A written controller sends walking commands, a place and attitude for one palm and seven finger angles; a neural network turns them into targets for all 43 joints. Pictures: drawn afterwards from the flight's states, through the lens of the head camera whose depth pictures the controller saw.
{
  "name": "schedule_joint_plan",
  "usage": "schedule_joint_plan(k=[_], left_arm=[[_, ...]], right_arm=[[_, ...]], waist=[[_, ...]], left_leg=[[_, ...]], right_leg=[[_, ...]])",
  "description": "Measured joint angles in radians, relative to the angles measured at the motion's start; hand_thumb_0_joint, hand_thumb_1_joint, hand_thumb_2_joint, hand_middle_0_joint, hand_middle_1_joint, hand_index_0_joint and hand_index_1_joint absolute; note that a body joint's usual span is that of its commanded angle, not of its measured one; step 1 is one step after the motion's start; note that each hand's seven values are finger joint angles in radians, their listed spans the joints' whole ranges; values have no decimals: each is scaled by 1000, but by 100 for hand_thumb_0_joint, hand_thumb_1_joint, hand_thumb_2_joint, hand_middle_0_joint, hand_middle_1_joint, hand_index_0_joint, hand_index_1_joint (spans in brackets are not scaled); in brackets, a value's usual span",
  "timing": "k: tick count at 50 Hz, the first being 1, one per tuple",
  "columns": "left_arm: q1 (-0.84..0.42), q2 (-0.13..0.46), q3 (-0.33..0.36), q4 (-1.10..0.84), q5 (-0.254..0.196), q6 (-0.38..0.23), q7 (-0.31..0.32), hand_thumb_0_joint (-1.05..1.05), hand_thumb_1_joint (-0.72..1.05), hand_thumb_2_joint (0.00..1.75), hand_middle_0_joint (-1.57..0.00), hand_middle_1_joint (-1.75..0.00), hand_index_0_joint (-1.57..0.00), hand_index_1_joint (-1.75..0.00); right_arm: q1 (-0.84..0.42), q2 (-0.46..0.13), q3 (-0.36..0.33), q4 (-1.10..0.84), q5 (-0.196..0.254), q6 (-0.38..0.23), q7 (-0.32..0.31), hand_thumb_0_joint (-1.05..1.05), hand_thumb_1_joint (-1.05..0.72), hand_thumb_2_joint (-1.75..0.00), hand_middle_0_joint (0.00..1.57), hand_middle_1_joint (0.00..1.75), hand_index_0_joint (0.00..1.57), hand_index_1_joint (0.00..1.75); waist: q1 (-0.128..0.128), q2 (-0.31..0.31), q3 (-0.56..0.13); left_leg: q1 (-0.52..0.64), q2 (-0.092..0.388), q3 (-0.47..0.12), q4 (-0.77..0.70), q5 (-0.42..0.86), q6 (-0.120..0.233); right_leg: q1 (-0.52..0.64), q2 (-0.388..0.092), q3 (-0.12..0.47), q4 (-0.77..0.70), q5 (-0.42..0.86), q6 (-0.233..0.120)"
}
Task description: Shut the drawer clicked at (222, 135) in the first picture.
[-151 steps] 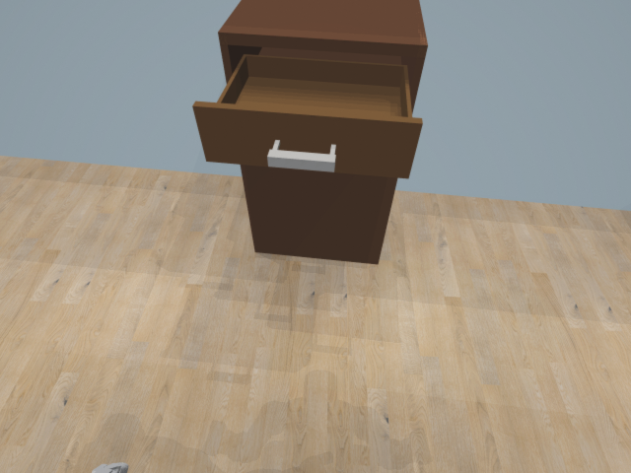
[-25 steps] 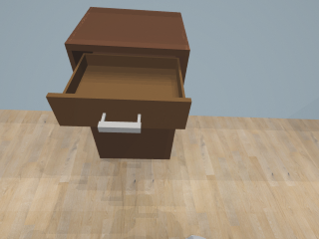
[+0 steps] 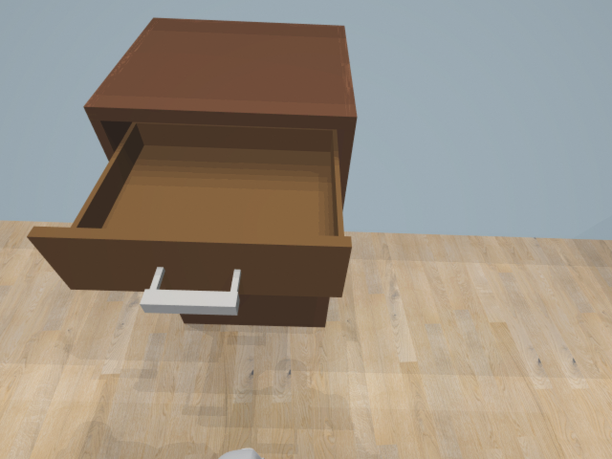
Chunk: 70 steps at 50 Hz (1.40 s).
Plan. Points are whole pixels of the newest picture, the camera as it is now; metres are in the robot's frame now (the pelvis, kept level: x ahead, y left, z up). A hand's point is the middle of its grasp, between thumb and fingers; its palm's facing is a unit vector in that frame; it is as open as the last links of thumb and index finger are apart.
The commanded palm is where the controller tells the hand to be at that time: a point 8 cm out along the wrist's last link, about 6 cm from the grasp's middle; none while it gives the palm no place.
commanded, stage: come to a stop and stand still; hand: left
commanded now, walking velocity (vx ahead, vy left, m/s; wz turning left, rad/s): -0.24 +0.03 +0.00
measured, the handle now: (194, 288) +0.35 +0.19 -0.01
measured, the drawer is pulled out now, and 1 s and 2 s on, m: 0.29 0.29 0.29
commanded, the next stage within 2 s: look again from close up in 1.28 s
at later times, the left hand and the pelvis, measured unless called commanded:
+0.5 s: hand out of the picture -0.02 +0.17 -0.18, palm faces +0.03 -0.97 -0.24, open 7.4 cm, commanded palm none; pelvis -0.03 -0.02 -0.01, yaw -2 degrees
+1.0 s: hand out of the picture -0.07 +0.17 -0.19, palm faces +0.07 -0.98 -0.16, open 7.4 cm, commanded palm none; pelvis -0.04 +0.00 +0.00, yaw -1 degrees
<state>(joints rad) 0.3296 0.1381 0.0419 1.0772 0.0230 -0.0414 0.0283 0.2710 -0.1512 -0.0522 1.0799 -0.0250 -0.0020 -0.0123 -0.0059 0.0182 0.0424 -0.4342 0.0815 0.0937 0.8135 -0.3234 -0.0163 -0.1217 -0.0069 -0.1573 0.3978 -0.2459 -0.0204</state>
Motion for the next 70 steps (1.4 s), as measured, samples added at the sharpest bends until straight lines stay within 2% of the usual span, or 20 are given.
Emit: schedule_joint_plan(k=[3,6,8,12,15,17,20,24,27,31,34,40,43,44,46,49,53,60,69,70], left_arm=[[30,-19,-10,25,-5,20,3,-1,92,90,-20,-30,-20,-29],[35,-14,-14,44,-11,48,13,0,91,90,-20,-30,-20,-29],[31,-10,-15,44,-12,61,18,0,91,90,-20,-30,-20,-29],[-7,-7,-12,26,-8,80,14,0,91,90,-20,-30,-20,-29],[-30,6,1,0,-4,87,11,0,91,90,-20,-30,-20,-29],[-42,19,10,-16,-2,91,9,0,91,90,-20,-30,-20,-29],[-55,33,16,-29,0,91,8,0,91,90,-20,-30,-19,-29],[-39,40,12,-35,3,63,6,0,91,90,-19,-30,-19,-29],[-11,21,0,-22,9,61,6,0,91,90,-19,-30,-19,-29],[27,1,-5,-7,1,59,2,0,91,90,-19,-30,-19,-29],[29,-12,-9,-7,0,44,-4,0,90,90,-20,-30,-20,-29],[16,-24,-3,-11,4,27,-4,0,90,90,-20,-30,-20,-29],[15,-18,0,7,-2,34,-2,0,90,90,-20,-30,-20,-29],[13,-16,0,15,-5,39,-2,0,90,90,-20,-30,-20,-29],[3,-2,2,34,-7,53,1,0,90,90,-20,-30,-20,-29],[-6,11,-1,56,-7,63,5,0,90,90,-20,-30,-20,-29],[-29,7,-12,68,-8,56,3,0,91,90,-20,-30,-19,-29],[-57,4,-21,75,-7,51,3,0,91,90,-20,-30,-19,-29],[-65,11,-23,73,-7,48,3,0,91,90,-20,-30,-19,-29],[-59,17,-33,59,-11,49,0,0,91,90,-20,-30,-19,-29]], right_arm=[[-38,-19,7,-9,5,-8,-12,2,-94,-90,20,29,19,29],[-71,-1,18,-9,8,-13,-19,2,-94,-90,20,29,19,29],[-96,15,27,-18,9,-12,-25,1,-94,-90,20,29,19,29],[-152,35,31,-46,11,-9,-41,1,-93,-90,20,29,20,29],[-179,41,26,-62,9,0,-38,0,-93,-90,20,29,20,30],[-184,41,22,-67,7,6,-33,0,-92,-90,20,29,20,30],[-174,32,13,-62,1,15,-24,0,-92,-90,20,29,20,30],[-129,12,-1,-37,-1,34,-9,0,-92,-90,20,29,20,30],[-79,-16,-19,-14,4,63,-2,0,-93,-90,20,29,20,30],[-11,-44,-25,9,-3,66,15,0,-93,-90,20,29,20,29],[32,-59,-24,15,-4,52,16,0,-92,-90,20,29,19,29],[57,-59,-9,34,2,54,3,1,-92,-90,20,29,19,29],[42,-46,4,29,8,35,-5,1,-92,-90,20,29,19,29],[36,-41,8,28,8,23,-9,1,-91,-90,20,29,19,29],[18,-14,17,30,6,12,-15,1,-91,-90,20,29,19,29],[-4,21,35,34,5,7,-21,1,-91,-90,20,29,19,29],[-23,12,38,47,7,5,-36,3,-96,-90,20,29,20,30],[-30,4,43,50,11,-6,-32,2,-95,-90,20,29,20,30],[3,22,51,69,11,-4,-23,1,-93,-90,20,29,20,29],[8,24,54,55,8,3,-18,1,-92,-90,20,29,20,29]], waist=[[23,5,12],[45,-49,22],[57,-77,27],[50,-77,51],[41,-66,57],[36,-61,51],[25,-47,34],[17,-35,-9],[17,-7,-38],[20,-13,-66],[13,-8,-51],[32,-11,-4],[35,-18,7],[32,-15,8],[34,-44,12],[39,-65,-2],[39,-57,-7],[22,-53,-11],[12,-48,-7],[12,-54,-3]], left_leg=[[90,-4,-9,-222,163,0],[127,-35,18,-239,111,59],[141,-49,40,-263,105,74],[142,-53,50,-323,156,81],[125,-43,51,-347,188,78],[115,-36,51,-356,205,71],[102,-27,47,-364,227,59],[80,-31,42,-345,224,34],[49,-40,-8,-230,34,3],[18,-56,-43,-3,39,-4],[42,-54,-49,33,46,-12],[134,-52,-40,-106,-48,-19],[223,-51,-37,-305,48,-12],[242,-47,-41,-345,78,7],[247,-63,-31,-332,56,26],[264,-72,-17,-343,41,32],[282,-79,-12,-369,54,39],[304,-87,-2,-404,72,46],[309,-86,-3,-430,91,43],[308,-90,1,-433,93,43]], right_leg=[[3,8,7,58,-47,19],[-5,-26,32,123,-102,35],[-31,-39,61,176,-161,37],[-132,-30,113,391,-254,37],[-193,-23,139,508,-248,41],[-209,-25,145,532,-238,43],[-179,-37,134,452,-232,39],[-56,-48,111,162,-135,23],[-33,-37,93,117,-72,16],[-4,-36,101,12,-17,8],[2,-32,92,-24,9,6],[-21,-41,74,-4,3,14],[-46,-45,74,50,-23,30],[-58,-42,71,78,-38,37],[-62,-60,81,106,-55,44],[-46,-68,94,86,-46,57],[-23,-73,98,45,-24,68],[-5,-78,107,12,-3,77],[-4,-76,105,-5,11,74],[-18,-79,110,13,4,64]])
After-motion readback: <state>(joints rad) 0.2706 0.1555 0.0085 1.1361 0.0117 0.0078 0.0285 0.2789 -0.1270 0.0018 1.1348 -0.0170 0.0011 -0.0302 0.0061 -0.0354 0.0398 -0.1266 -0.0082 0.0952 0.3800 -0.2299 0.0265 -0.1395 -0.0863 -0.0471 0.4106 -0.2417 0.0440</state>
